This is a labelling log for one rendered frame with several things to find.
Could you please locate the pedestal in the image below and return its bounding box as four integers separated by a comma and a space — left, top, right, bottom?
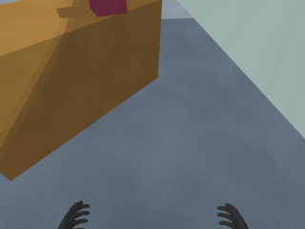
0, 0, 162, 181

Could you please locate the carton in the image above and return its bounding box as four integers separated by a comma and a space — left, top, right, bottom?
89, 0, 128, 17

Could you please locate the left robot hand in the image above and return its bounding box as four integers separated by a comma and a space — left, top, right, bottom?
58, 200, 90, 229

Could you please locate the right robot hand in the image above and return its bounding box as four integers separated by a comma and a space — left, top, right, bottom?
217, 202, 249, 229

